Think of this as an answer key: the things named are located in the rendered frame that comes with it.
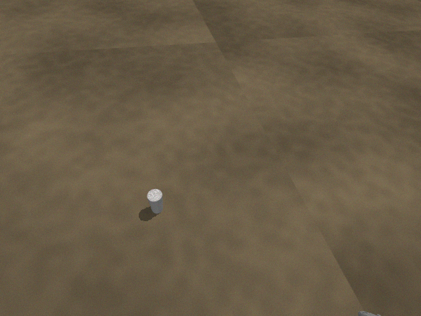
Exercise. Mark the cup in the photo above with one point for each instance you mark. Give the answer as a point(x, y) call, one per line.
point(154, 197)

